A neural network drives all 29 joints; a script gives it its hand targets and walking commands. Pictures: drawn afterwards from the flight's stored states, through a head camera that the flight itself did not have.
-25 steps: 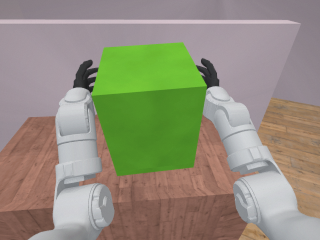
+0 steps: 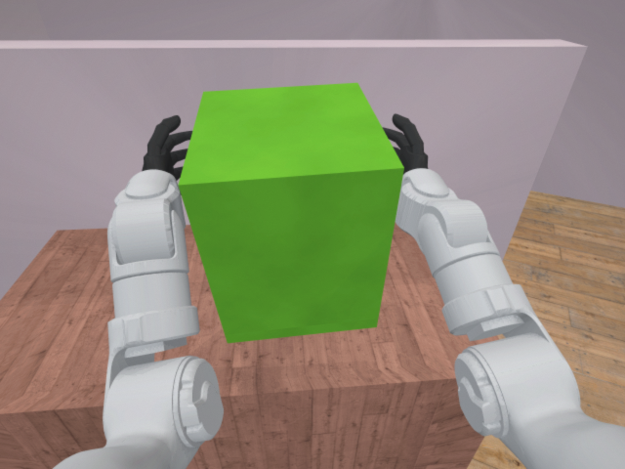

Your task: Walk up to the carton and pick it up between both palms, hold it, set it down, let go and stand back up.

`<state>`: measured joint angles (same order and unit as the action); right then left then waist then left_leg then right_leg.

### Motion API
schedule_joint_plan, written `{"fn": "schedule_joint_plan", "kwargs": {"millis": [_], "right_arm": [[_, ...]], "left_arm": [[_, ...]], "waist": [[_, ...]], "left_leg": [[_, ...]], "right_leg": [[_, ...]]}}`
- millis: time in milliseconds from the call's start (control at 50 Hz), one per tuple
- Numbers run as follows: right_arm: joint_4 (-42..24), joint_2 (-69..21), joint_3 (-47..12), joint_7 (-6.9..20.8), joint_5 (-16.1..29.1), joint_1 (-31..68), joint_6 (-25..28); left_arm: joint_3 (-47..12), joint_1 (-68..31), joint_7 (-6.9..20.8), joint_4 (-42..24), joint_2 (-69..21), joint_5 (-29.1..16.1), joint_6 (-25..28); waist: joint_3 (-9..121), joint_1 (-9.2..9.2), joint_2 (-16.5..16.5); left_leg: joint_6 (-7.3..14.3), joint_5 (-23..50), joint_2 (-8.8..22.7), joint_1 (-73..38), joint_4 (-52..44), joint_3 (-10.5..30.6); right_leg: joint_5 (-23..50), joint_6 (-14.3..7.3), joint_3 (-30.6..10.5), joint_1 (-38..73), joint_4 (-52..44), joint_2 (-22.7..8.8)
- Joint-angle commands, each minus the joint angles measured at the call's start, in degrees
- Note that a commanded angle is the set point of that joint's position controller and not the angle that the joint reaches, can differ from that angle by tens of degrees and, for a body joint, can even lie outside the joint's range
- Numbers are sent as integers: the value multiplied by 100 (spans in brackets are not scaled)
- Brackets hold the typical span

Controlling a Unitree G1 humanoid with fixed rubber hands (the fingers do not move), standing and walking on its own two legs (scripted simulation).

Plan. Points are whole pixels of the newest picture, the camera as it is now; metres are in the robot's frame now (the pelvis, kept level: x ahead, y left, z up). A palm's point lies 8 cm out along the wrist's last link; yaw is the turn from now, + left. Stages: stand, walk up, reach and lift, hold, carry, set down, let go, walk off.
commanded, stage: hold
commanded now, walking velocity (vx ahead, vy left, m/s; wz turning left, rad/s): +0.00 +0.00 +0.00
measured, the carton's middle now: (292, 212) +0.38 +0.01 +0.21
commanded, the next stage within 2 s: none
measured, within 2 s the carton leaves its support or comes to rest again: neither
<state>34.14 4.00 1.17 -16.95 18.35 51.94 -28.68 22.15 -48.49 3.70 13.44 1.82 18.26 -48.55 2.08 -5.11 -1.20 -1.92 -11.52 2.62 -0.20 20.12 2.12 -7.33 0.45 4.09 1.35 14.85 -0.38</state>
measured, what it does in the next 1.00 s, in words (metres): stands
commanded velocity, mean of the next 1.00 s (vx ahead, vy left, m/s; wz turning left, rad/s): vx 0.00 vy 0.00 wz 0.00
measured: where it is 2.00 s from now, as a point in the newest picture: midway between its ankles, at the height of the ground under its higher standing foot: outside the picture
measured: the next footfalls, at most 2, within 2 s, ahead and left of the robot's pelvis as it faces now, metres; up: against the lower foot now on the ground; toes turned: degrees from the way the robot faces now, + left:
none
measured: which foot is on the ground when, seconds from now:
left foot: down 0.00-1.00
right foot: down 0.00-1.00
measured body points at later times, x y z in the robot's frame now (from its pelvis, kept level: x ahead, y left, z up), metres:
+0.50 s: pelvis +0.00 +0.00 +0.00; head -0.06 +0.02 +0.45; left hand +0.39 +0.16 +0.25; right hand +0.39 -0.14 +0.25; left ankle +0.01 +0.14 -0.75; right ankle +0.02 -0.12 -0.75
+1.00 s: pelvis +0.00 +0.00 +0.00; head -0.08 +0.02 +0.44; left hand +0.38 +0.16 +0.28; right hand +0.38 -0.14 +0.27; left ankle +0.01 +0.14 -0.75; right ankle +0.02 -0.12 -0.75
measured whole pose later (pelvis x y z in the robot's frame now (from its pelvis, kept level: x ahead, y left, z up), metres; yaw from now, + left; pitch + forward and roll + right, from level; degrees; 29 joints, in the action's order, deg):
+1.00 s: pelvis +0.00 +0.00 +0.00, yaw +0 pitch -9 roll -1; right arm 31.7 4.6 1.0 -17.3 19.6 50.9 -29.9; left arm 21.5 -46.8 2.4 11.0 0.7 17.5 -48.7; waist 2.6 -5.7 -0.8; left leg -1.7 -12.2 2.5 -0.1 20.8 2.1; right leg -7.5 0.7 4.0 1.7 14.7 -0.5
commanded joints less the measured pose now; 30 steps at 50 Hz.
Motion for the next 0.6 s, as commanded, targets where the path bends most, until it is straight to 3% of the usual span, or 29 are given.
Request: {"fn": "schedule_joint_plan", "kwargs": {"millis": [0,120,140,160,180,280,380,580], "right_arm": [[-1762,-3685,-1898,606,665,4633,253],[-1817,-3656,-1910,608,672,4606,257],[-783,-3105,-1590,660,476,4263,57],[-879,-3360,-1576,738,360,4385,137],[-956,-3390,-1500,776,361,4485,200],[-1851,-3757,-2015,670,832,4915,368],[-1606,-3669,-2029,607,789,4461,242],[-1828,-3630,-2129,555,896,4357,173]], "left_arm": [[-2716,-3846,693,-369,-3502,-887,380],[-2736,-3752,673,-359,-3535,-893,380],[-2226,-3532,725,563,-3229,-567,306],[-2196,-3621,811,432,-3387,-582,325],[-2280,-3700,825,325,-3485,-669,383],[-2951,-4107,545,-388,-3768,-1282,658],[-2778,-3808,495,-321,-3627,-1120,592],[-2889,-3672,508,-589,-3604,-1102,497]], "waist": [[1964,-57,359],[1977,-60,338],[1000,-27,381],[1116,26,235],[1343,77,381],[2657,-139,440],[2225,-67,352],[2156,-85,366]], "left_leg": [[-54,1357,-583,232,-248,-358],[-66,1448,-576,202,-226,-344],[-81,633,-563,614,-525,-432],[-16,352,-567,822,-632,-446],[-13,347,-534,895,-657,-379],[-218,1965,-610,-84,96,-259],[-152,1459,-609,167,-109,-266],[-218,1822,-608,18,-15,-244]], "right_leg": [[748,169,-13,993,38,492],[786,162,-2,990,45,513],[84,111,-53,649,-92,519],[-88,114,-24,761,-62,515],[-40,74,-46,886,-8,514],[1339,212,-22,816,99,566],[910,234,-20,801,64,533],[1253,254,-24,865,83,548]]}}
